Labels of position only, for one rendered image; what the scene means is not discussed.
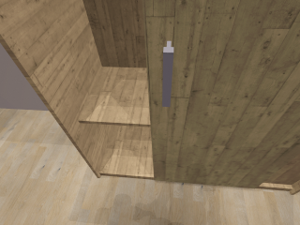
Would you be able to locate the wardrobe door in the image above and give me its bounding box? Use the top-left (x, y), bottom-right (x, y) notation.
top-left (142, 0), bottom-right (300, 189)
top-left (264, 154), bottom-right (300, 185)

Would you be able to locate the handle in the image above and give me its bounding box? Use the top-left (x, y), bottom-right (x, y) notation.
top-left (162, 40), bottom-right (174, 107)

